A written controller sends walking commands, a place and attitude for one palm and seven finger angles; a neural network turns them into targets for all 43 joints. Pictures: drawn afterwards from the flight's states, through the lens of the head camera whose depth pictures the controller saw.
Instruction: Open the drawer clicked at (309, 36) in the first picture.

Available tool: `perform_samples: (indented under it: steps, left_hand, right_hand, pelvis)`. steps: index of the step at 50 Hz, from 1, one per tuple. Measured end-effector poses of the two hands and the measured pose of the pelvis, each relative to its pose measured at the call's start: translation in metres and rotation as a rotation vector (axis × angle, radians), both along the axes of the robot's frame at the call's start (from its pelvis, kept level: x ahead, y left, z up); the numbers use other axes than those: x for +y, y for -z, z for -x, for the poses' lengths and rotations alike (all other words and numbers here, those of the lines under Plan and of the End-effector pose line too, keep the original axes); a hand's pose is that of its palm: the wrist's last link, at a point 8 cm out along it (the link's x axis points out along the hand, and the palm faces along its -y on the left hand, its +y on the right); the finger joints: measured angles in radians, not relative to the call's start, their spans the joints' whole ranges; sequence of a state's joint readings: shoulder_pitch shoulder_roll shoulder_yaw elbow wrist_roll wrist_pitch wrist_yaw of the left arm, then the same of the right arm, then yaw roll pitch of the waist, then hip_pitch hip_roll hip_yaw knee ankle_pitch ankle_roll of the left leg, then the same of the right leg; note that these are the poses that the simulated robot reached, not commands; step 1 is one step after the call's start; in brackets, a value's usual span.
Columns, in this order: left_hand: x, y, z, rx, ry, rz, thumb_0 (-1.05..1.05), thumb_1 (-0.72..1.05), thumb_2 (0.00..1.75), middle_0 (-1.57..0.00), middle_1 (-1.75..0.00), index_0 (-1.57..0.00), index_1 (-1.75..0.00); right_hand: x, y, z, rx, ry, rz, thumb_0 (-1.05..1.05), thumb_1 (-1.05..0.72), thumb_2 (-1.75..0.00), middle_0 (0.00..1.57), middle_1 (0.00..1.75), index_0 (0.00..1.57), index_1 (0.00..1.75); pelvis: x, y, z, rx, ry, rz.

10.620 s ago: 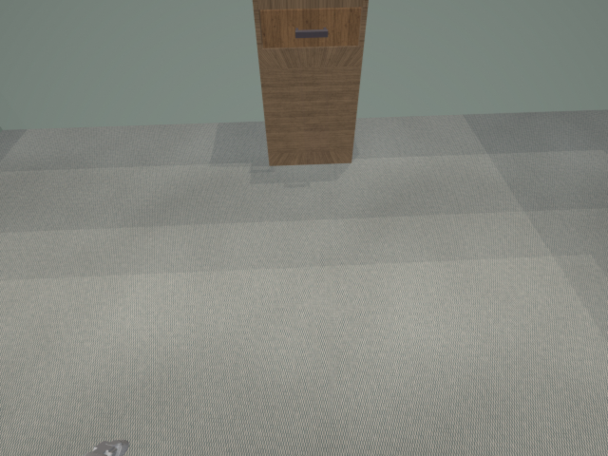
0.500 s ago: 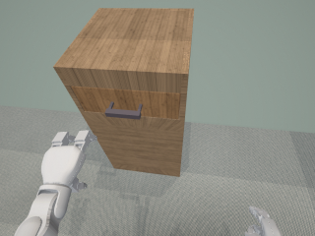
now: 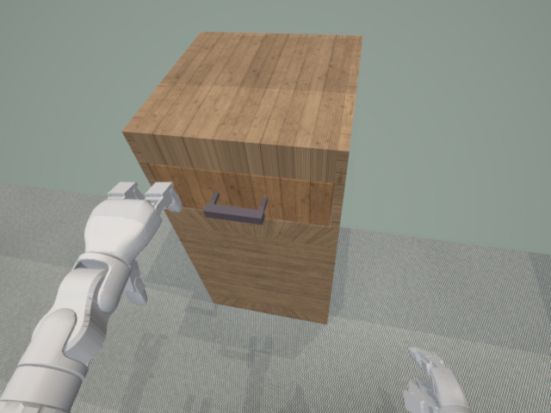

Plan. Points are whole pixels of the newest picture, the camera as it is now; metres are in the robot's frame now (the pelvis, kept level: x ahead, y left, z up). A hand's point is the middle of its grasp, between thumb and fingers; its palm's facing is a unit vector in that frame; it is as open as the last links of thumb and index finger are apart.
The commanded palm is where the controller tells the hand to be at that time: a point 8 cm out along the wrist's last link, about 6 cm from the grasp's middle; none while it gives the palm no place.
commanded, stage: raise the hand with hooked fingers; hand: left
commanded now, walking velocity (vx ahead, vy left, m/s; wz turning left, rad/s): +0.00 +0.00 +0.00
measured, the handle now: (236, 206) +0.52 +0.17 -0.08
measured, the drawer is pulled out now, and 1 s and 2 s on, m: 0.00 0.00 0.00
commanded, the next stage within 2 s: move the hooked fingers above the handle in 0.32 s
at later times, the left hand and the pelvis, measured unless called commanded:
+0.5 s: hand (153, 251) +0.31 +0.23 +0.07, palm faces +0.01 -0.06 -1.00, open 13.9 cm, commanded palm +0.29 +0.23 +0.12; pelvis -0.01 +0.00 +0.00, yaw +0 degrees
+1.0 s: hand (186, 233) +0.36 +0.21 +0.03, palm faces -0.02 -0.05 -1.00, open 13.8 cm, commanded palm +0.34 +0.22 +0.09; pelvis -0.01 -0.01 -0.01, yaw -1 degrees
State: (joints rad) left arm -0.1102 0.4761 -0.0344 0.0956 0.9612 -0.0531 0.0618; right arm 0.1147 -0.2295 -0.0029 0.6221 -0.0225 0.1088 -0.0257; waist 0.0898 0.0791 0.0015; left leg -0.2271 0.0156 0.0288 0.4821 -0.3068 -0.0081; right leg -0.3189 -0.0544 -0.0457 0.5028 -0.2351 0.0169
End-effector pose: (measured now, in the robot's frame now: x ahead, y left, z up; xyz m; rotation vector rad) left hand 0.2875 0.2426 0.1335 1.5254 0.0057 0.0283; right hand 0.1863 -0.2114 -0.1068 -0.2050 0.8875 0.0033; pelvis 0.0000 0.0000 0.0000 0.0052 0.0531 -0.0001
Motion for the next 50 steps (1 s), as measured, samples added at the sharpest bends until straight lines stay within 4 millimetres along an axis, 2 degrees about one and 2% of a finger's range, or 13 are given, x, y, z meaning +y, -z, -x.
perform_samples:
  steps: [5,14,25,32,37,43,50]
  left_hand:
    - [-0.002,0.001,-0.003,0.022,0.020,0.017,0.00,-0.49,0.30,-0.31,-1.20,-0.32,-1.20]
    - [-0.009,0.009,0.003,-0.005,0.060,0.022,0.00,-0.49,0.30,-0.32,-1.20,-0.32,-1.20]
    - [-0.010,0.013,0.004,0.001,0.020,0.018,0.00,-0.49,0.30,-0.32,-1.20,-0.32,-1.20]
    - [-0.019,0.025,-0.012,0.035,0.057,0.009,0.00,-0.49,0.30,-0.32,-1.20,-0.32,-1.20]
    - [-0.025,0.028,-0.029,0.024,0.079,0.004,0.00,-0.49,0.30,-0.32,-1.20,-0.32,-1.20]
    - [-0.029,0.035,-0.046,0.026,0.072,0.000,0.00,-0.49,0.30,-0.32,-1.20,-0.32,-1.20]
    - [-0.033,0.045,-0.055,0.033,0.078,0.002,0.00,-0.49,0.30,-0.32,-1.20,-0.32,-1.20]
  right_hand:
    - [-0.014,0.004,0.013,0.046,0.028,0.015,0.01,-0.91,-0.89,0.21,0.30,0.21,0.30]
    - [-0.033,0.008,0.029,0.089,0.067,0.048,0.01,-0.91,-0.89,0.20,0.30,0.20,0.30]
    - [-0.028,0.006,0.025,0.049,0.069,0.025,0.01,-0.91,-0.90,0.20,0.30,0.20,0.30]
    - [-0.024,0.006,0.028,0.037,0.062,0.028,0.01,-0.91,-0.89,0.20,0.30,0.20,0.30]
    - [-0.029,0.010,0.042,0.062,0.089,0.033,0.01,-0.91,-0.89,0.21,0.30,0.21,0.30]
    - [-0.040,0.018,0.068,0.127,0.138,0.045,0.01,-0.91,-0.89,0.21,0.30,0.21,0.30]
    - [-0.053,0.024,0.096,0.194,0.193,0.065,0.01,-0.91,-0.89,0.20,0.30,0.20,0.30]
  pelvis:
    - [0.000,-0.001,-0.002,0.013,0.006,-0.001]
    - [-0.002,0.000,0.000,0.027,0.009,-0.003]
    - [-0.005,0.000,0.006,0.017,0.008,-0.006]
    - [-0.007,0.002,0.012,0.026,0.001,-0.007]
    - [-0.007,0.003,0.013,0.043,0.003,-0.007]
    - [-0.006,0.005,0.013,0.066,0.012,-0.009]
    - [-0.005,0.007,0.012,0.085,0.020,-0.010]
